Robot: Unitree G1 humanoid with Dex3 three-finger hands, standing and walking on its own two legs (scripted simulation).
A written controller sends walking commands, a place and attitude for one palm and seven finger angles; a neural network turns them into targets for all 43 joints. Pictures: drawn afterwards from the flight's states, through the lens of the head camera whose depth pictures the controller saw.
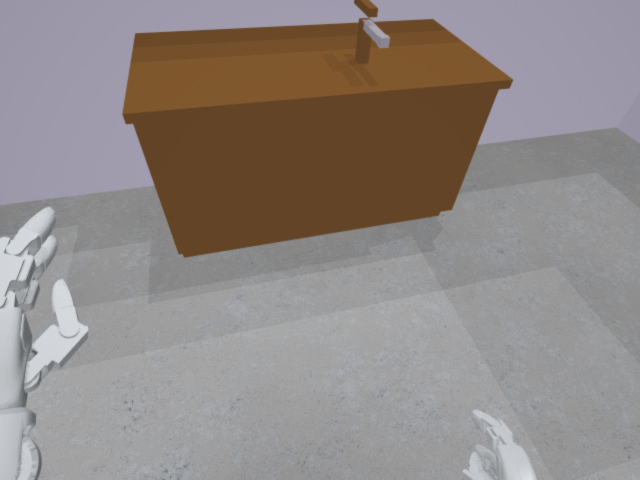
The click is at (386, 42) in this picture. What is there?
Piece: tap's lever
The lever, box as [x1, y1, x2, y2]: [377, 35, 389, 47]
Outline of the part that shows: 378,35 380,42 379,43 378,41 379,45 377,45 379,47 388,47 389,37 387,35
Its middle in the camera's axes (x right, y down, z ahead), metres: +0.18 -0.58 +1.13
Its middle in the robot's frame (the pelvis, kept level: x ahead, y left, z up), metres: +1.25 -0.12 +0.06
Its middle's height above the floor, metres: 0.83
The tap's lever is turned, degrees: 0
